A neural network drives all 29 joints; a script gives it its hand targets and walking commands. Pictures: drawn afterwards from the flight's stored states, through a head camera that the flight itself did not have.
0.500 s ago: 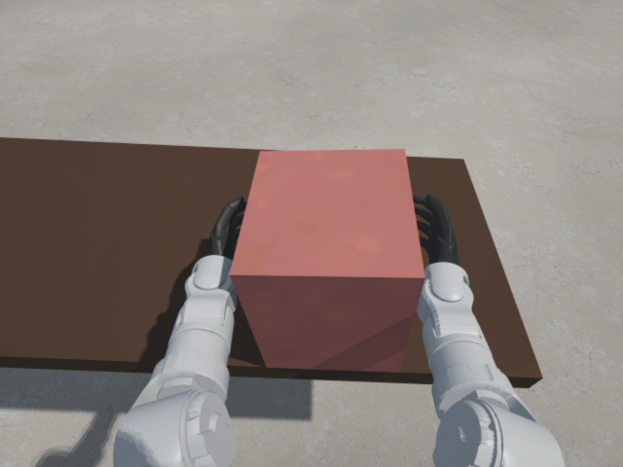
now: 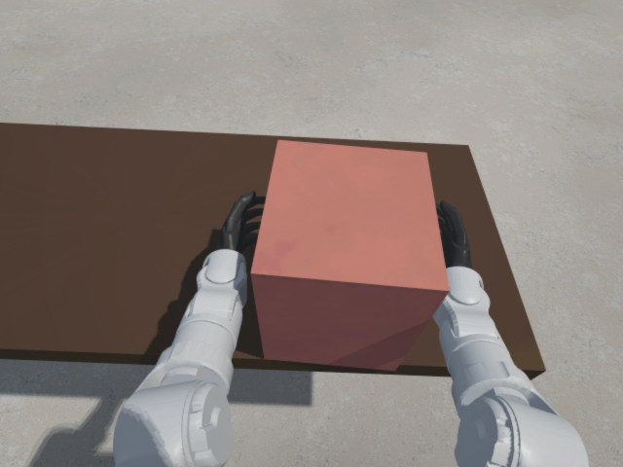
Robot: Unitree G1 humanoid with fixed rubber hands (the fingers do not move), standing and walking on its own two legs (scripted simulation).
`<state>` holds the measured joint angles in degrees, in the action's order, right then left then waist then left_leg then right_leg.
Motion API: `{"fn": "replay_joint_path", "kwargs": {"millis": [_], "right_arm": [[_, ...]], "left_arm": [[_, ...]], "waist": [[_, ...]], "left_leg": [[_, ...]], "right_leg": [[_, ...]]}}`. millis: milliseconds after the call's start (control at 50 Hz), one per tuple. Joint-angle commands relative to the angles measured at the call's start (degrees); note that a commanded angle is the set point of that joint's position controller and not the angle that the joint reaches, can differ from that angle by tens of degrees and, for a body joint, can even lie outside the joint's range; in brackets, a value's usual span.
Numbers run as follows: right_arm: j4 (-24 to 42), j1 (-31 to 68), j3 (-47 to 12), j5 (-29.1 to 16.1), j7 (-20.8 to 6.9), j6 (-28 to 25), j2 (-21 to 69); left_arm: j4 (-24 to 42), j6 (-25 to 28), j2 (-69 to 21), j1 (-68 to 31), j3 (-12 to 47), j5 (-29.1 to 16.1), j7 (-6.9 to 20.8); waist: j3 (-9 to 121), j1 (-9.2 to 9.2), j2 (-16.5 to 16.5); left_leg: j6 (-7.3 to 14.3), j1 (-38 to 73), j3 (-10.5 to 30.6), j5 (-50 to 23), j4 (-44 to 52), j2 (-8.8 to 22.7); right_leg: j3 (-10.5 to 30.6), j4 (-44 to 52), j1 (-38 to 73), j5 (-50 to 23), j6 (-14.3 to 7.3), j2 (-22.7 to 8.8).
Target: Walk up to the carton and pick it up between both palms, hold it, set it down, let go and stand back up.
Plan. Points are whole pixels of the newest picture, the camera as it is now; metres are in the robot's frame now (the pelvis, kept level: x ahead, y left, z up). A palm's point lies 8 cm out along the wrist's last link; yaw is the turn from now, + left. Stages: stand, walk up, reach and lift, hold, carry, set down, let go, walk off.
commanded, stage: set down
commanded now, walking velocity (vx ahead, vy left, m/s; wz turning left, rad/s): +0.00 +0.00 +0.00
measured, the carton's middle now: (340, 262) +0.40 -0.03 +0.01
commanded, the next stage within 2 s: none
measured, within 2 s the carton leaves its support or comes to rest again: neither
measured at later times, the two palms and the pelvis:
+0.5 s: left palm (222, 268) +0.38 +0.14 +0.02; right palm (462, 277) +0.36 -0.19 +0.03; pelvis -0.02 +0.01 -0.01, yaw -1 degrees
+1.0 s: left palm (195, 313) +0.32 +0.16 +0.02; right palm (470, 324) +0.30 -0.19 +0.02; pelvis -0.05 +0.00 -0.01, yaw +0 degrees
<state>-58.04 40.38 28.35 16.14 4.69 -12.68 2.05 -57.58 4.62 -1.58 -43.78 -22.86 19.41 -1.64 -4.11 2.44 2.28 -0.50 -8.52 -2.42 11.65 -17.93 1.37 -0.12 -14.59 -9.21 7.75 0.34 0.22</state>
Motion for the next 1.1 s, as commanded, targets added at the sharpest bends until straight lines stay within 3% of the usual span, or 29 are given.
{"fn": "replay_joint_path", "kwargs": {"millis": [0, 40, 120, 240, 300, 380, 520, 700, 760, 860, 980, 1080], "right_arm": [[0.88, 22.39, -15.39, -11.76, 2.06, -4.77, -4.77], [1.90, 23.69, -17.87, -14.72, 2.36, -6.60, -4.76], [0.41, 23.21, -19.75, -16.80, 2.83, -10.04, -8.27], [-6.30, 20.29, -22.67, -20.97, 2.90, -12.64, -13.28], [-7.40, 16.93, -24.95, -23.55, 2.59, -12.58, -14.56], [-8.86, 14.18, -27.77, -26.28, 2.48, -10.46, -15.35], [-1.89, 12.99, -31.06, -30.56, 2.26, -8.98, -15.31], [3.37, 14.78, -30.37, -29.96, 3.02, -3.60, -14.27], [3.54, 13.03, -30.28, -29.24, 3.39, -2.68, -13.45], [5.00, 6.37, -31.47, -28.44, 4.16, -3.09, -12.40], [12.01, -1.25, -30.48, -26.93, 4.89, -5.46, -11.81], [22.14, -5.54, -29.62, -25.41, 4.90, -4.95, -10.56]], "left_arm": [[1.24, 7.69, 11.02, -25.89, 10.76, -11.70, -4.65], [-1.01, 10.32, 11.30, -26.18, 11.89, -13.26, -5.37], [-5.18, 13.87, 11.58, -25.92, 11.66, -13.55, -5.68], [-4.92, 13.88, 10.99, -23.04, 13.91, -14.35, -5.19], [-4.84, 12.75, 11.39, -19.97, 15.30, -15.54, -4.68], [-6.48, 12.26, 13.54, -18.47, 15.37, -16.82, -3.48], [-1.87, 14.81, 15.92, -17.05, 17.48, -21.66, -2.51], [-4.75, 16.56, 19.78, -19.42, 22.60, -29.80, -1.42], [-6.50, 16.11, 19.75, -16.87, 23.48, -30.63, -0.73], [-4.05, 14.89, 19.05, -8.92, 21.43, -28.96, 0.52], [7.64, 13.54, 17.66, 0.68, 19.23, -26.24, 1.33], [18.36, 11.18, 17.95, 5.95, 20.91, -27.19, 1.57]], "waist": [[37.52, -1.23, -3.56], [46.45, -2.37, -3.17], [55.50, -1.83, -4.94], [50.06, -0.88, -8.41], [44.12, -0.73, -7.68], [35.80, -1.20, -4.98], [38.47, -1.78, -3.93], [31.82, -0.58, -1.40], [29.86, -0.84, -0.67], [28.60, -2.16, -0.63], [30.59, -2.85, -2.80], [27.48, -3.20, -2.74]], "left_leg": [[-2.07, -10.90, -3.80, -15.83, -5.97, -2.51], [-2.37, -13.24, -3.77, -19.31, -8.20, -2.31], [-3.62, -10.85, -2.27, -28.84, -12.00, -1.46], [-5.99, 0.22, -0.18, -39.27, -15.47, 0.02], [-5.85, 2.36, 0.29, -37.11, -14.87, -0.04], [-4.30, 0.15, -0.40, -27.26, -12.10, -0.68], [-2.95, -3.36, -0.66, -20.11, -10.73, -1.53], [-0.93, -10.13, -0.59, -0.73, -7.47, -2.46], [-0.83, -10.00, -0.42, 0.90, -6.69, -2.55], [-1.15, -6.70, -0.18, -2.04, -5.71, -2.60], [-2.33, -0.82, 0.68, -10.55, -6.30, -2.33], [-2.26, -0.58, 0.80, -9.81, -5.61, -2.38]], "right_leg": [[-1.53, -7.98, 7.03, -24.49, 2.08, 1.52], [-0.86, -10.79, 8.12, -30.31, 1.78, 1.56], [-1.42, -14.30, 6.83, -38.71, 1.12, 2.50], [-2.80, -11.87, -3.02, -31.56, -0.28, 4.34], [-2.93, -10.16, -5.34, -26.21, -0.52, 4.67], [-2.32, -8.86, -3.64, -20.52, -0.03, 3.89], [-1.25, -9.69, -1.71, -15.71, -0.05, 3.10], [-0.51, -9.05, -3.88, 3.43, -0.17, 1.12], [-0.29, -8.72, -3.33, 5.04, -0.13, 0.73], [0.19, -7.64, 0.94, 1.55, 0.17, 0.91], [-0.28, -7.39, 5.49, -7.53, -0.19, 2.50], [-0.33, -6.52, 6.81, -5.89, -0.36, 3.02]]}}
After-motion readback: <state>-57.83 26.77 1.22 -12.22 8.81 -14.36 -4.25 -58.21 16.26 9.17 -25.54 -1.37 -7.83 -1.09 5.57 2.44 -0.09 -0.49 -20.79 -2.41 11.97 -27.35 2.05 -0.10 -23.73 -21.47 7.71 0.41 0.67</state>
